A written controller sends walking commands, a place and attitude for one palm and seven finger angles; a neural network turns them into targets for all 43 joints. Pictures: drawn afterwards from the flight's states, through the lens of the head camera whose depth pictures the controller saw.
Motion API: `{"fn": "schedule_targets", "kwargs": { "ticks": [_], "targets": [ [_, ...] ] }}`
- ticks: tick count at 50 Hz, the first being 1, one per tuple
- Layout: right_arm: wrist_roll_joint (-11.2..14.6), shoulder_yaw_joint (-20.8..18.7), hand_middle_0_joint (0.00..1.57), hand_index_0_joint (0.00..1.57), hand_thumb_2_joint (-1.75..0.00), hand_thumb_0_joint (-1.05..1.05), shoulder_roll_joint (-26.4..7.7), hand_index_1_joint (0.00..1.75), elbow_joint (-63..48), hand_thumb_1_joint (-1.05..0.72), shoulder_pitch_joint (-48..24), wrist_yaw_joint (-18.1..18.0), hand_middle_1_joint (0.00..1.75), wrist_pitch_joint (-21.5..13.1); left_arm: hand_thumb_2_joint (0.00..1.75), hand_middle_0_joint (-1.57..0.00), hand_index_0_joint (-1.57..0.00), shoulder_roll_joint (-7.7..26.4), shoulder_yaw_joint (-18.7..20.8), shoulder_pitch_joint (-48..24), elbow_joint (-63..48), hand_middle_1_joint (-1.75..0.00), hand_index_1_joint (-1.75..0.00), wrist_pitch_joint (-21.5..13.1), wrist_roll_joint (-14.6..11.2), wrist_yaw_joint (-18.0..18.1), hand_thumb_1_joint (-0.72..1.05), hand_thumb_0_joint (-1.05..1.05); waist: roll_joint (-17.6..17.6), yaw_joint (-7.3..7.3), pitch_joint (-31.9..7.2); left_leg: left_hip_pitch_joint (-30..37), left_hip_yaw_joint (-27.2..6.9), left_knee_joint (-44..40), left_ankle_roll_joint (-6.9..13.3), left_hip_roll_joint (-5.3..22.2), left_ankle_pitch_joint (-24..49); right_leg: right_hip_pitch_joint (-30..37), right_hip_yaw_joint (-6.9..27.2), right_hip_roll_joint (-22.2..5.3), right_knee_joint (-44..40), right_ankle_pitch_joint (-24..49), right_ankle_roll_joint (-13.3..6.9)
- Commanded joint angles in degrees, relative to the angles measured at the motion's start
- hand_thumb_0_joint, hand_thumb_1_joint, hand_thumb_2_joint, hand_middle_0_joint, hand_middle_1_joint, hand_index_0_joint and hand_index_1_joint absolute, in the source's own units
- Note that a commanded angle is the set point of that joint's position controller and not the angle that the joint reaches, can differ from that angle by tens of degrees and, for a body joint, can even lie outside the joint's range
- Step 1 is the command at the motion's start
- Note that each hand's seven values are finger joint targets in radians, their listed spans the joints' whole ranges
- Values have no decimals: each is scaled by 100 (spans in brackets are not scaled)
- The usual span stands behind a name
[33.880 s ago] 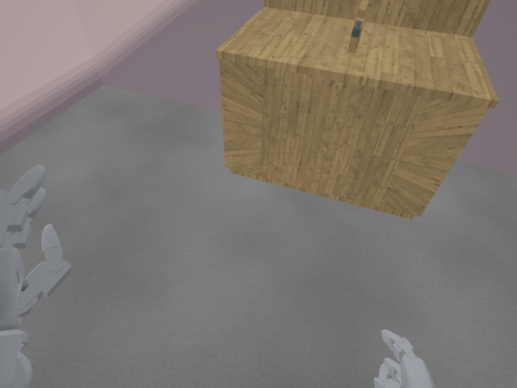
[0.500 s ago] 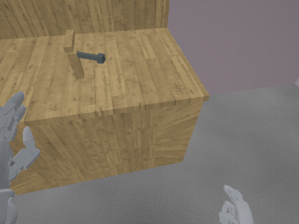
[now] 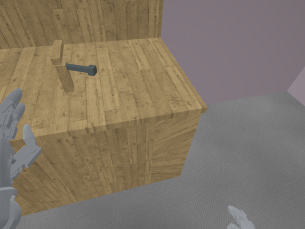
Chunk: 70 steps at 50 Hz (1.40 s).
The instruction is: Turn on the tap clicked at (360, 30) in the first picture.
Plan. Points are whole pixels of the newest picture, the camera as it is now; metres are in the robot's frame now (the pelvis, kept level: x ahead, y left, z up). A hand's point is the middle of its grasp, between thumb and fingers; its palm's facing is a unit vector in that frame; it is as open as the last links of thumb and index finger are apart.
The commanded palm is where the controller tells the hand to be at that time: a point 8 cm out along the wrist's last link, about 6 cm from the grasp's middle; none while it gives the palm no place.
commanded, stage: take the last steps up to it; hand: left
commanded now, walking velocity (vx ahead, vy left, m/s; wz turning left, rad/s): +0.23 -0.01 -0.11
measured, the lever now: (92, 70) +0.61 +0.26 +0.09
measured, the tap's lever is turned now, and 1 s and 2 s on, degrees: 64 64 64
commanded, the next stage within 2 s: come to a stop and stand still in 0.30 s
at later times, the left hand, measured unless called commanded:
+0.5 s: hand (88, 104) +0.35 +0.19 +0.17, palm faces +0.31 -0.84 -0.45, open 7.4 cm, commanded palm +0.29 +0.23 +0.19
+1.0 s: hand (87, 98) +0.37 +0.19 +0.17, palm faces +0.28 -0.88 -0.39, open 7.4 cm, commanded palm +0.32 +0.25 +0.19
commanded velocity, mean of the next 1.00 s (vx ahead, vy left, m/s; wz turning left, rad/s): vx -0.04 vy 0.02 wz -0.02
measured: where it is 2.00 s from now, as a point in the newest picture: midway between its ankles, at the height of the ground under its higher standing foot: outside the picture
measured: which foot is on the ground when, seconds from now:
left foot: down 0.00-0.40, up 0.42-0.58, down 0.60-1.00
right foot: down 0.00-0.06, up 0.08-0.36, down 0.38-1.00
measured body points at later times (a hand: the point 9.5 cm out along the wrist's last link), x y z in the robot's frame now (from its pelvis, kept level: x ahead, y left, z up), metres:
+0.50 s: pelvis +0.11 -0.03 +0.00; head +0.15 -0.05 +0.45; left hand +0.33 +0.23 +0.19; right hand +0.27 -0.27 -0.11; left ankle +0.06 +0.10 -0.68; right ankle +0.17 -0.13 -0.72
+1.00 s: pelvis +0.14 -0.02 +0.02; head +0.16 -0.02 +0.46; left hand +0.35 +0.24 +0.19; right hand +0.32 -0.25 -0.06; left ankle +0.17 +0.10 -0.72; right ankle +0.17 -0.13 -0.72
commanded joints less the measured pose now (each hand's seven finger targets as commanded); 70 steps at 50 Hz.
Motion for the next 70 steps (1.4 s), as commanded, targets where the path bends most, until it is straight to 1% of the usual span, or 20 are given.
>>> {"fn": "schedule_targets", "kwargs": {
  "ticks": [1, 2, 3, 4, 7, 10, 12, 17, 18, 19, 20, 21, 22, 26, 28, 30, 32, 40, 54, 70],
  "targets": [
    [-35, -231, 20, 20, -90, 0, -598, 30, -1016, -90, -769, -76, 30, -270, 90, -20, -20, 1047, 765, -236, -1154, -30, -30, -391, -63, 68, 90, 0, 525, -282, -419, 1182, -370, -1752, 226, 144, 1515, -592, 730, -903, 795, 2673, -484],
    [-33, -232, 20, 20, -90, 0, -709, 30, -1075, -90, -851, -78, 30, -225, 90, -20, -20, 1010, 744, -233, -1336, -30, -30, -426, -74, 81, 90, 0, 1764, -255, -519, 2277, -1993, -2349, 531, 1137, 2238, -2033, -80, -93, 2065, 769, 13],
    [-29, -226, 20, 20, -90, 0, -653, 30, -1127, -90, -865, -62, 30, -283, 90, -20, -20, 1037, 665, -416, -1447, -30, -30, -481, 7, 114, 90, 0, 1982, -238, -394, 2226, -3139, -2874, 921, 1852, 1959, -2681, 100, 46, 3024, -973, 88],
    [4, -239, 20, 20, -90, 0, -634, 30, -1092, -90, -822, -22, 30, -379, 90, -20, -20, 1184, 789, -575, -1354, -30, -30, -541, 19, 118, 90, 0, 1304, -177, -144, 1706, -3284, -3155, 1226, 2008, 1155, -2810, 486, -167, 3373, -857, 75],
    [-20, -183, 20, 20, -90, 0, -528, 30, -787, -90, -686, 0, 30, -535, 90, -20, -20, 1280, 752, -677, -1326, -30, -30, -415, 113, 79, 90, 0, 665, -159, 259, 1725, -2475, -2932, 1205, 1858, 2433, -3321, 300, -640, 2976, -438, 174],
    [7, -239, 20, 20, -90, 0, -551, 30, -793, -90, -616, 44, 30, -640, 90, -20, -20, 1119, 805, 82, -1268, -30, -30, -366, 98, 31, 90, 0, 1036, -92, -19, 1339, -1018, -2830, 808, 1260, 2740, -2208, -233, -610, 1578, 478, 226],
    [-29, -234, 20, 20, -90, 0, -555, 30, -891, -90, -651, 49, 30, -719, 90, -20, -20, 1118, 861, 389, -1307, -30, -30, -383, 91, -5, 90, 0, 1547, -111, -54, 1056, -619, -2881, 662, 1066, 2862, -1634, -547, -472, 1099, 847, 242],
    [-63, -288, 20, 20, -90, 0, -607, 30, -1047, -90, -718, -30, 30, -780, 90, -20, -20, 1130, 981, 341, -978, -30, -30, -432, 98, 5, 90, 0, 815, 40, -310, 625, -82, -1672, 404, 914, 2928, 134, -964, -58, -529, 1238, 178],
    [-65, -317, 20, 20, -90, 0, -588, 30, -1050, -90, -750, -32, 30, -743, 90, -20, -20, 1152, 997, 345, -852, -30, -30, -419, 114, 21, 90, 0, 185, 130, -544, 40, 127, -588, 327, 729, 2596, 1032, -543, -265, -637, 1479, -6],
    [-38, -342, 20, 20, -90, 0, -493, 30, -1070, -90, -704, -14, 30, -700, 90, -20, -20, 1295, 1044, 205, -937, -30, -30, -409, 133, 31, 90, 0, -1127, 88, -910, -775, 470, 917, 172, 194, 1683, 1691, 1022, -1214, -756, 2161, -473],
    [12, -380, 20, 20, -90, 0, -499, 30, -1189, -90, -781, 19, 30, -730, 90, -20, -20, 1417, 1149, 41, -1248, -30, -30, -438, 43, -9, 90, 0, -1935, 63, -1114, -1572, 194, 2089, 44, -308, -440, 1804, 2896, -2236, -1259, 3141, -1024],
    [-45, -334, 20, 20, -90, 0, -514, 30, -1088, -90, -764, 49, 30, -745, 90, -20, -20, 1359, 1124, -70, -1146, -30, -30, -479, 45, -60, 90, 0, -1063, -6, -862, -1446, -414, 2403, 0, -117, -642, 1270, 2875, -2462, -1425, 3609, -1022],
    [-19, -349, 20, 20, -90, 0, -500, 30, -946, -90, -639, 103, 30, -751, 90, -20, -20, 1310, 1079, -114, -1292, -30, -30, -490, 33, -78, 90, 0, -833, -23, -913, -1065, -625, 2077, -64, 93, -656, 849, 2523, -2430, -1372, 3561, -993],
    [-76, -255, 20, 20, -90, 0, -449, 30, -1059, -90, -1015, -16, 30, -583, 90, -20, -20, 1286, 1198, 200, -1808, -30, -30, -583, 14, 58, 90, 0, -233, -54, -1088, 99, -284, -684, -170, 39, 390, 703, 830, -1839, -651, 4317, -564],
    [-94, -299, 20, 20, -90, 0, -490, 30, -1128, -90, -933, -37, 30, -508, 90, -20, -20, 1249, 1132, 467, -1987, -30, -30, -538, -20, 111, 90, 0, -141, -85, -1033, 672, -100, -1552, -210, -183, 1769, 426, 422, -1527, -468, 3571, -200],
    [-55, -404, 20, 20, -90, 0, -625, 30, -1235, -90, -1035, -94, 30, -489, 90, -20, -20, 1234, 1142, 685, -1983, -30, -30, -482, -47, 160, 90, 0, 393, 65, -742, 553, -764, -1901, -41, 351, 2904, 12, 249, -1032, -384, 2448, 116],
    [39, -438, 20, 20, -90, 0, -707, 30, -1304, -90, -1010, -140, 30, -464, 90, -20, -20, 1172, 1066, 857, -1610, -30, -30, -431, -48, 117, 90, 0, 487, 150, -321, 168, -963, -2122, 50, 615, 2363, -294, 292, -711, -632, 1226, 212],
    [-57, -358, 20, 20, -90, 0, -655, 30, -1290, -90, -950, -217, 30, -408, 90, -20, -20, 941, 577, -10, -892, -30, -30, -181, 63, 43, 90, 0, 156, 66, -917, 783, -371, -1806, -175, 250, 3404, 266, 393, -760, -884, 3881, 226],
    [-140, -239, 20, 20, -90, 0, -585, 30, -1204, -90, -979, -278, 30, -545, 90, -20, -20, 1022, 743, 120, -1004, -30, -30, -263, 80, 138, 90, 0, 349, 113, -416, 56, -599, -2760, -42, 156, 401, 24, 331, -453, -1673, 645, 212],
    [-161, -276, 20, 20, -90, 0, -655, 30, -1098, -90, -942, -223, 30, -782, 90, -20, -20, 1004, 645, -242, -1078, -30, -30, -479, 209, 98, 90, 0, 614, 165, -431, -184, -694, -2955, 48, 150, 761, 735, 164, -312, -1169, 1884, 227]
  ]
}}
